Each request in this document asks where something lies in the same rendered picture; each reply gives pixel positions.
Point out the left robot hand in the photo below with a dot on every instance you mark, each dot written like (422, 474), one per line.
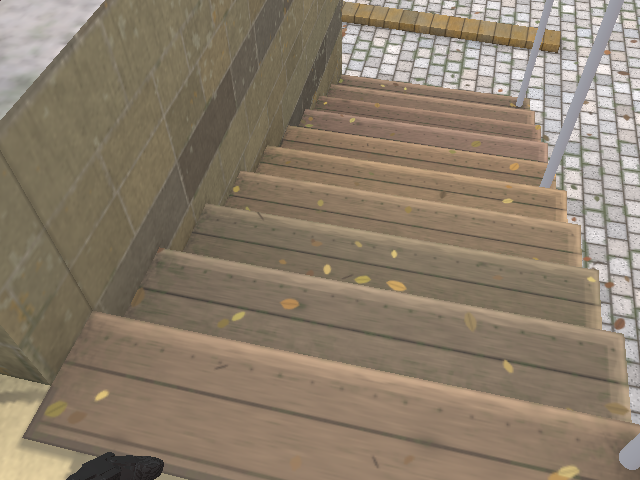
(111, 467)

